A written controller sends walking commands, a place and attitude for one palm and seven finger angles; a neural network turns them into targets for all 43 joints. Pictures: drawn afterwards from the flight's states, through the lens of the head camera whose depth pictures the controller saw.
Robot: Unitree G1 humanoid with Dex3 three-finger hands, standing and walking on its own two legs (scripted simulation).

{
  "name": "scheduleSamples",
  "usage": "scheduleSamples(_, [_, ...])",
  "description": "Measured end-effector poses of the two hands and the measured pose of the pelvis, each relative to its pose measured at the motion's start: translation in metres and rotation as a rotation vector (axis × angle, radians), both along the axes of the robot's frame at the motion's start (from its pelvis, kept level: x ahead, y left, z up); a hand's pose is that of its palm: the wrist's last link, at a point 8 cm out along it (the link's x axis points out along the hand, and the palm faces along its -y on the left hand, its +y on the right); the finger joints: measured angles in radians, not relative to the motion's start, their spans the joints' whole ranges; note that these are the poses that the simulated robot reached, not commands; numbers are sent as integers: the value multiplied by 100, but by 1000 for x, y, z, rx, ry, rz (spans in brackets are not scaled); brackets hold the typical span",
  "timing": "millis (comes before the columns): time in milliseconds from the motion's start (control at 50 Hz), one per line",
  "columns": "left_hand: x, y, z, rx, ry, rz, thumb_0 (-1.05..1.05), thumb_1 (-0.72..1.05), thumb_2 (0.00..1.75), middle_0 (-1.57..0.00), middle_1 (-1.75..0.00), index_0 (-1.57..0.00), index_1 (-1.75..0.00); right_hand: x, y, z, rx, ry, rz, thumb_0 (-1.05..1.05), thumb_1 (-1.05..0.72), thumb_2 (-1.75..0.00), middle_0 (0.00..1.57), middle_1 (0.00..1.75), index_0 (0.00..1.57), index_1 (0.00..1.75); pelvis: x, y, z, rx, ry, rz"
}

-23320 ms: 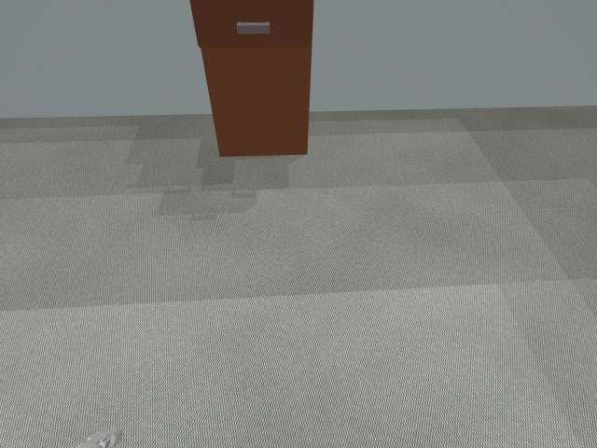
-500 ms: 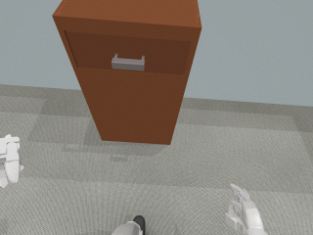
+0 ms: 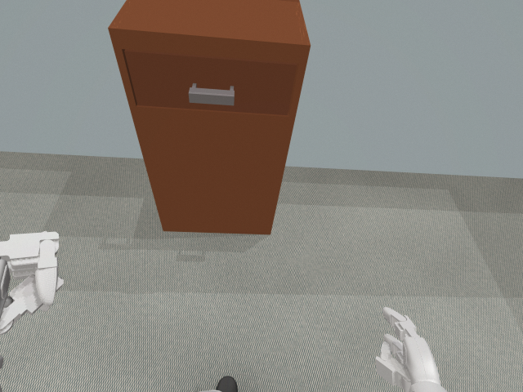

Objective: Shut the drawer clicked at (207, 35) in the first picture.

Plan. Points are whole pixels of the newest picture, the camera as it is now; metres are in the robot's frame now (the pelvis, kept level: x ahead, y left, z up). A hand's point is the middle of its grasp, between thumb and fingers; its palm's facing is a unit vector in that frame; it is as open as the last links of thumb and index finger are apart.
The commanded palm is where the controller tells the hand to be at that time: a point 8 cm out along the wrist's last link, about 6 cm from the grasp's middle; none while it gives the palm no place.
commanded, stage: stop stepping back and stand still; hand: left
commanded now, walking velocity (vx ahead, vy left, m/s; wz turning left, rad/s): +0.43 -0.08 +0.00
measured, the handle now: (212, 92) +0.82 +0.18 -0.02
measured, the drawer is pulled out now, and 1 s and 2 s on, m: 0.00 0.00 0.00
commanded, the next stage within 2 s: let the arm hang, fingers relaxed in 0.72 s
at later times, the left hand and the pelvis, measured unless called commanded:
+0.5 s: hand out of the picture +0.09 +0.23 +0.18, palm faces +0.31 -0.84 -0.44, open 3.3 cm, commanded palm +0.02 +0.28 +0.18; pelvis -0.11 +0.00 +0.00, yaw +0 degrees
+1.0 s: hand out of the picture +0.08 +0.24 -0.07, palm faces +0.13 -0.94 -0.31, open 3.0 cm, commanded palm none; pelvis -0.11 +0.02 -0.01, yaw +6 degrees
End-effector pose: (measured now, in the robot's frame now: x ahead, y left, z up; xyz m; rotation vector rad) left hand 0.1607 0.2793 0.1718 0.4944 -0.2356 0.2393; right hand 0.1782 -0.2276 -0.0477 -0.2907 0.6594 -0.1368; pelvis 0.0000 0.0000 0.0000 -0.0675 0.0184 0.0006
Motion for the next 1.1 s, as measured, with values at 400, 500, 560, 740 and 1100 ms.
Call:
scheduleSamples(400, [-87,23,-6,-62,-130,100,1,89,90,-141,-160,-141,-159,-155,4,-28,12,44,-111,2,-90,-90,20,30,21,30,-100,12,-12,66,-53,5])
scheduleSamples(500, [-111,-8,24,50,-127,-32,1,89,90,-141,-160,-141,-159,-178,10,-23,74,58,-97,2,-90,-90,20,30,21,30,-107,3,-1,41,-55,-2])
scheduleSamples(560, [-129,-15,32,161,-110,-23,1,88,90,-141,-160,-141,-159,-177,3,-36,86,78,-84,1,-90,-90,21,30,21,30,-106,-4,-8,44,-38,18])
scheduleSamples(740, [-138,22,-1,10,-36,206,1,88,90,-141,-160,-141,-159,-152,-17,-39,13,118,-71,2,-90,-90,20,30,21,30,-111,3,-6,79,-31,16])
scheduleSamples(1100, [-189,-32,-299,-423,1206,208,1,90,90,-113,-134,-114,-133,-176,16,-84,95,375,5,1,-90,-90,20,30,21,30,-109,15,-18,75,-35,103])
